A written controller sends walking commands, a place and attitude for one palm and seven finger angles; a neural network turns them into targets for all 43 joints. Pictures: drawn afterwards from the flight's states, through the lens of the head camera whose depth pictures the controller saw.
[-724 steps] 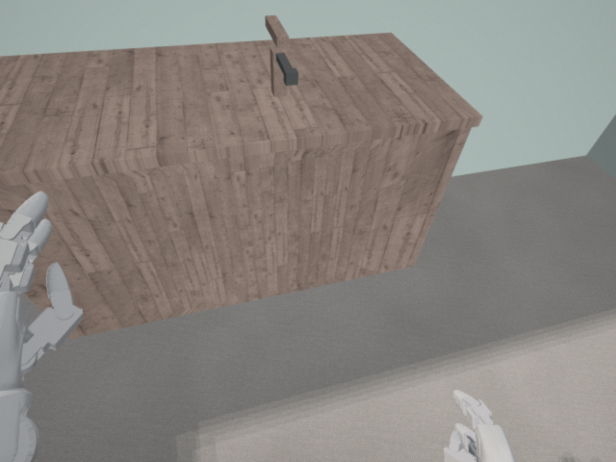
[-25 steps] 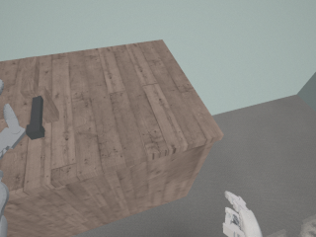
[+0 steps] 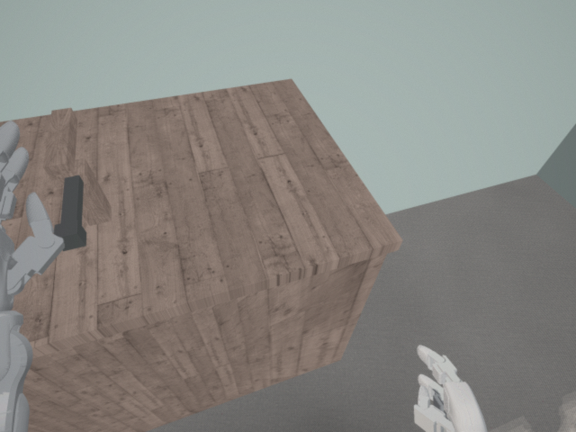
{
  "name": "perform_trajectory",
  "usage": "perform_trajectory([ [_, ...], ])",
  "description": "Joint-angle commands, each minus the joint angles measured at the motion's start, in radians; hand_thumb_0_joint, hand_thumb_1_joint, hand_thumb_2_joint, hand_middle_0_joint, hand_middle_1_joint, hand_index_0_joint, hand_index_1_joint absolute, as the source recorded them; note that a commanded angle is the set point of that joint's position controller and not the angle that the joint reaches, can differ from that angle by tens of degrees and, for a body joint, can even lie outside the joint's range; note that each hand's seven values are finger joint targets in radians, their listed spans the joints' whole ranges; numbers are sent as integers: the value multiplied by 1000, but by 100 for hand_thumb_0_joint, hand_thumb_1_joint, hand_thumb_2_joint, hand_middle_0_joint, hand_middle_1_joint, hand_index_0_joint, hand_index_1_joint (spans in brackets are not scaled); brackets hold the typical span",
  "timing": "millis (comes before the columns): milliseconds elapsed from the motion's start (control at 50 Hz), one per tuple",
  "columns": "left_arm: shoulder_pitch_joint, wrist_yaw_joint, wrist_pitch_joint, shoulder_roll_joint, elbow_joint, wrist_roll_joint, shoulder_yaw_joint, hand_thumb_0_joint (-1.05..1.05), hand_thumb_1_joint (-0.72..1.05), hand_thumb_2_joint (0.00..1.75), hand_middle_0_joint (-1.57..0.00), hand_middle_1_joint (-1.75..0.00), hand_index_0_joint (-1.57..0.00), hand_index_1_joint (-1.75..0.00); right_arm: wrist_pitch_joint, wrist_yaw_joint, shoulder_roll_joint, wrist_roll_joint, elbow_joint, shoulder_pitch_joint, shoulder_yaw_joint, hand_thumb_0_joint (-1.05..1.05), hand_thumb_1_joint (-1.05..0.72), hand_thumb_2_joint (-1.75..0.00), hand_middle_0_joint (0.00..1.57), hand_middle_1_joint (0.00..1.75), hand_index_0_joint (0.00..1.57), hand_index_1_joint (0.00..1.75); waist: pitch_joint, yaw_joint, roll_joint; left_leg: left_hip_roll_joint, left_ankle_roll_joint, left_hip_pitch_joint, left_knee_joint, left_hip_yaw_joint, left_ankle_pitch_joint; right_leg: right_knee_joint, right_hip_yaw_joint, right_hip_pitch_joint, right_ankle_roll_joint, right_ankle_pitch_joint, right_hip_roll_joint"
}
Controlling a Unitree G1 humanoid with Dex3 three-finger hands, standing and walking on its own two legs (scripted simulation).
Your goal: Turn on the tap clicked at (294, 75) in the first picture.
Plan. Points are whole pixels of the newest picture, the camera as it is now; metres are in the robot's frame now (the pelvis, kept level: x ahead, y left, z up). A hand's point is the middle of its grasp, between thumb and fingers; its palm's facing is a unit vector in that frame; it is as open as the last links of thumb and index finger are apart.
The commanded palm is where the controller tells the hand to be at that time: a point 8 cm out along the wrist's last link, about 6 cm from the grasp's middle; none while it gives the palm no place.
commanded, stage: come to a stop and stand still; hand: left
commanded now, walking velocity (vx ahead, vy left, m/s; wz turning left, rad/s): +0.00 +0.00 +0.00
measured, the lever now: (70, 235) +0.31 +0.33 +0.10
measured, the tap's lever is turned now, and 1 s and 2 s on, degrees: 0 0 0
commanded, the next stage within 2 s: look again from close up in 0.68 s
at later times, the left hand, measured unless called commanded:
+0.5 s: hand (89, 248) +0.25 +0.25 +0.16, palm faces +0.37 -0.87 -0.33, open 7.4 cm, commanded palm +0.19 +0.28 +0.18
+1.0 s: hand (67, 254) +0.25 +0.27 +0.16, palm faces +0.40 -0.86 -0.32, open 7.4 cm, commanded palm +0.18 +0.30 +0.18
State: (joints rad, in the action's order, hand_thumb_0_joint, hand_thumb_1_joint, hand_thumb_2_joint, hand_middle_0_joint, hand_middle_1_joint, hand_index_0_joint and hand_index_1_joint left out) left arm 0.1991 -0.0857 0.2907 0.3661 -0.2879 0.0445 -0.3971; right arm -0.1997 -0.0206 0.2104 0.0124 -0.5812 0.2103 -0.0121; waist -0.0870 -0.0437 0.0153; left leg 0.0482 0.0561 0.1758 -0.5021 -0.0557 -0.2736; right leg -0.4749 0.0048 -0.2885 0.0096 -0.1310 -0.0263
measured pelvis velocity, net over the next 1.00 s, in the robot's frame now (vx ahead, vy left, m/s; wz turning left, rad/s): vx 0.03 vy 0.02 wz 0.01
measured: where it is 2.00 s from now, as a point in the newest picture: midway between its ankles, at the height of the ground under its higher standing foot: outside the picture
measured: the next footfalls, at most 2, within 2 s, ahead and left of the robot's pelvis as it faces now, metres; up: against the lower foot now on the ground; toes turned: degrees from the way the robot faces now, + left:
none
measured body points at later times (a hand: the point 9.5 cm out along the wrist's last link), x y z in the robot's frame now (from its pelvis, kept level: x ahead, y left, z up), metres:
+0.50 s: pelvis +0.03 +0.00 +0.00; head +0.05 +0.03 +0.45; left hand +0.23 +0.29 +0.18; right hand +0.21 -0.22 -0.06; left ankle +0.00 +0.08 -0.74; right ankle +0.08 -0.13 -0.73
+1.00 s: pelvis +0.03 +0.02 +0.00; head +0.05 +0.05 +0.45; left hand +0.22 +0.31 +0.18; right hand +0.21 -0.20 -0.07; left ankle +0.00 +0.08 -0.74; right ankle +0.08 -0.13 -0.73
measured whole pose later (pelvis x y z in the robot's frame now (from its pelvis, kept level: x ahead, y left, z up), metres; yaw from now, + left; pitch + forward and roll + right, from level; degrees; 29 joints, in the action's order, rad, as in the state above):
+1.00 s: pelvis +0.03 +0.02 +0.00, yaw +1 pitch -3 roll -1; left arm 0.38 -0.10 0.22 0.34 -0.46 0.04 -0.35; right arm -0.13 0.01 0.17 0.01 -0.58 0.20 -0.02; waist -0.10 -0.03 0.05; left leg 0.05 0.07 0.14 -0.48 -0.04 -0.30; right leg -0.42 0.02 -0.23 0.03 -0.14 -0.03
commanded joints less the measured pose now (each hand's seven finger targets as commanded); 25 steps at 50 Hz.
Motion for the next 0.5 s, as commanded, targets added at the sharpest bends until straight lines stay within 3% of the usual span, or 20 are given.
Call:
perform_trajectory([
  [0, 181, -22, 48, 182, -250, 9, -85, 0, 90, 90, -20, -30, -20, -30, -22, 8, 111, 17, 160, -77, 50, 0, -90, -90, 20, 30, 20, 30, 166, -10, 47, -131, -23, 214, 181, 108, -29, 12, -40, 267, -24, -41, -31],
  [20, 176, -22, 47, 181, -258, 15, -93, 0, 90, 90, -20, -30, -20, -30, -15, 17, 109, 12, 171, -73, 50, 0, -90, -90, 20, 30, 20, 30, 165, -5, 134, -122, -20, 223, 173, 118, -67, 41, -47, 258, -21, -89, -38],
  [60, 145, -24, 46, 219, -265, 23, -147, 0, 90, 90, -20, -30, -20, -30, -12, 38, 109, 6, 175, -78, 50, 0, -90, -90, 20, 30, 20, 30, 128, 3, 189, -98, -20, 192, 151, 117, -112, 121, -97, 180, -25, -191, -51],
  [80, 116, -22, 48, 217, -287, 25, -145, 0, 90, 90, -20, -30, -20, -30, -14, 45, 107, 6, 178, -80, 48, 0, -90, -90, 20, 30, 20, 30, 110, 9, 163, -87, -19, 174, 144, 118, -126, 147, -114, 137, -28, -243, -58],
  [100, 68, -26, 52, 263, -334, 21, -177, 0, 90, 90, -20, -30, -20, -30, -14, 51, 109, 5, 172, -100, 45, 0, -90, -90, 20, 30, 20, 30, 102, 12, 83, -85, -17, 142, 146, 109, -117, 153, -116, 106, -31, -242, -55],
  [160, 29, -24, 58, 199, -342, 13, -113, 0, 90, 90, -20, -30, -20, -30, -32, 57, 101, 0, 157, -77, 39, 0, -90, -90, 20, 30, 20, 30, 140, 11, -88, -89, -12, 130, 152, 102, -82, 119, -111, 158, -35, -164, -49],
  [200, -14, -22, 60, 164, -398, 9, -63, 0, 90, 90, -20, -30, -20, -30, -50, 53, 97, 2, 147, -83, 36, 0, -90, -90, 20, 30, 20, 30, 169, 12, -138, -89, -21, 87, 142, 91, -7, 92, -94, 182, -36, -57, -41],
  [260, 13, -30, 50, 124, -383, 0, -15, 0, 90, 90, -20, -30, -20, -30, -62, 44, 110, 1, 131, -60, 47, 0, -90, -90, 20, 30, 20, 30, 203, 10, -115, -92, -37, 55, 121, 86, 131, 63, -71, 225, -34, 89, -38],
  [340, 88, -35, 28, 117, -333, -2, -20, 0, 90, 90, -20, -30, -20, -30, -44, 35, 119, 1, 127, -60, 55, 0, -90, -90, 20, 30, 20, 30, 186, 15, -14, -94, -55, 59, 107, 92, 208, 60, -58, 235, -34, 173, -38],
  [400, 146, -37, 21, 160, -318, 1, -83, 0, 90, 90, -20, -30, -20, -30, -19, 37, 116, 3, 132, -83, 56, 0, -90, -90, 20, 30, 20, 30, 167, 15, -12, -101, -61, 76, 125, 92, 219, 57, -42, 239, -32, 180, -31],
  [420, 158, -35, 22, 142, -313, 4, -74, 0, 90, 90, -20, -30, -20, -30, -9, 38, 114, 0, 138, -79, 54, 0, -90, -90, 20, 30, 20, 30, 171, 19, -12, -105, -59, 90, 126, 94, 225, 53, -30, 255, -31, 185, -36],
  [480, 158, -30, 28, 166, -371, 9, -96, 0, 90, 90, -20, -30, -20, -30, 2, 41, 112, 2, 157, -88, 55, 0, -90, -90, 20, 30, 20, 30, 173, 17, -50, -113, -59, 92, 133, 92, 239, 41, -28, 267, -30, 200, -31],
])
